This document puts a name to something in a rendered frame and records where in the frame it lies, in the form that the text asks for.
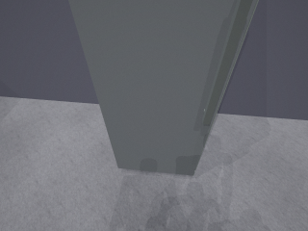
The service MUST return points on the fridge door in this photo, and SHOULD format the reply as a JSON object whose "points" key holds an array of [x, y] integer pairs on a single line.
{"points": [[152, 65]]}

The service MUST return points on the handle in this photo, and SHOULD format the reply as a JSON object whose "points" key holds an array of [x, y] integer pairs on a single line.
{"points": [[234, 33]]}

